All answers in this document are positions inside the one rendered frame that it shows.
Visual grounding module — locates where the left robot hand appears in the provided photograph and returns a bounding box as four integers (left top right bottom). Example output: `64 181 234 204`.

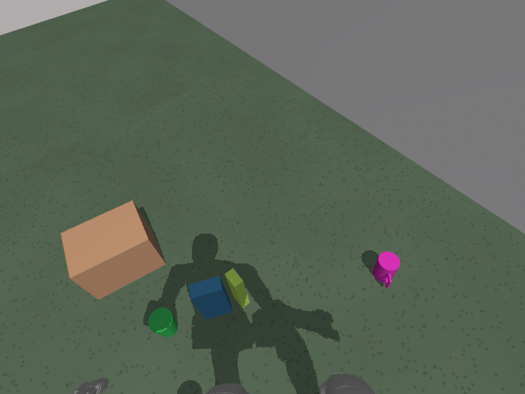
75 378 108 394

